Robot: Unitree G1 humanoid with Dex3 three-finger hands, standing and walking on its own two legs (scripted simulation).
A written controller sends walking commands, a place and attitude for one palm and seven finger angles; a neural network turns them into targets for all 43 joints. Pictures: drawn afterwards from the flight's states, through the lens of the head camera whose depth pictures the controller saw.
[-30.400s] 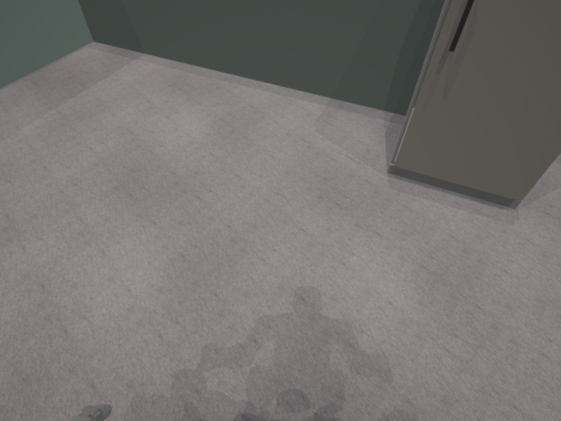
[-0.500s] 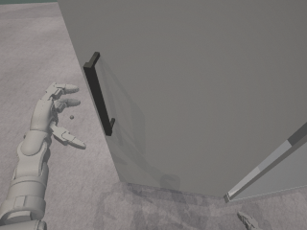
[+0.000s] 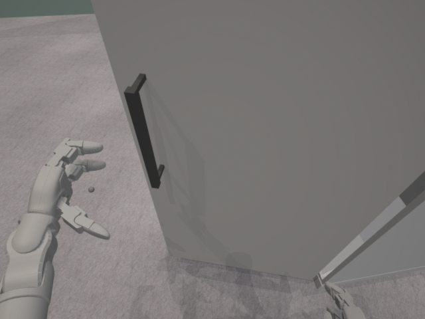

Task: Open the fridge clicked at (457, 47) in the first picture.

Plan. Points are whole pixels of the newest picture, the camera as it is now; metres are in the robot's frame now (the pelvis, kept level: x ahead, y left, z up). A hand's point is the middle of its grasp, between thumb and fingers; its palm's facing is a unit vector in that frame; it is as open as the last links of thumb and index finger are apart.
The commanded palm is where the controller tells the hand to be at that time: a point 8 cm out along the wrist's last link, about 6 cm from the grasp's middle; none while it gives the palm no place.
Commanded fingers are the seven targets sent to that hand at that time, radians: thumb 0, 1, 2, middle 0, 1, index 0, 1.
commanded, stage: slip the hand off the handle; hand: left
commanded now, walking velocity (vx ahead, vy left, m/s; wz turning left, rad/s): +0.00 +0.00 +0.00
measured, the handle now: (149, 139) +0.43 +0.16 +0.11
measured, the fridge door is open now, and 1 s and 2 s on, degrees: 71 71 71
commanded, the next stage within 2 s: draw the hand back to the body in 0.40 s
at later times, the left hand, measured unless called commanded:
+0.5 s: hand (68, 221) +0.24 +0.25 +0.10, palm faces +0.10 -0.97 -0.22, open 14.7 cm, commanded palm +0.22 +0.29 +0.11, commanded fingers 0.00 -0.55 0.20 -0.25 -1.15 -0.25 -1.15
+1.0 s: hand (47, 226) +0.22 +0.25 +0.14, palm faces +0.09 -0.99 -0.05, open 14.7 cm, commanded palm +0.18 +0.30 +0.15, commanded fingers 0.00 -0.37 0.29 -0.24 -1.04 -0.24 -1.04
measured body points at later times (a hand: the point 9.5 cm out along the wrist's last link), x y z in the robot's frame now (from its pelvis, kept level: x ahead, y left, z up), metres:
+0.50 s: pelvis -0.01 -0.02 +0.00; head +0.01 -0.02 +0.45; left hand +0.23 +0.30 +0.11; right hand +0.17 -0.25 -0.08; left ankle +0.01 +0.12 -0.71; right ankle +0.02 -0.14 -0.71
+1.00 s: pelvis +0.00 +0.00 +0.01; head -0.02 -0.01 +0.46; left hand +0.21 +0.31 +0.14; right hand +0.20 -0.22 -0.04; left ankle +0.01 +0.12 -0.71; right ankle +0.02 -0.14 -0.71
